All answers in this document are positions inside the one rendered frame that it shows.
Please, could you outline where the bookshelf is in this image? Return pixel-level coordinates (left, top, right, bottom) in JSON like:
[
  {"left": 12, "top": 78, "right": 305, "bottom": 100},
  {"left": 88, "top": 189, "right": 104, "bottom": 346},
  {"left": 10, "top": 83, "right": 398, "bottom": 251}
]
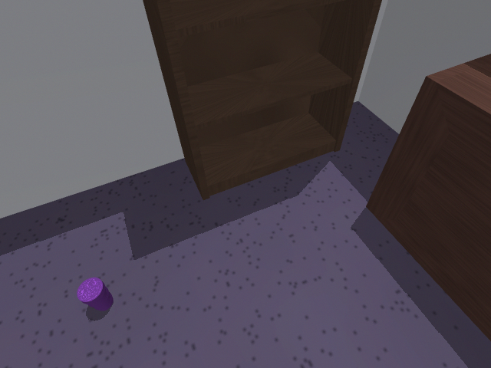
[{"left": 143, "top": 0, "right": 382, "bottom": 200}]

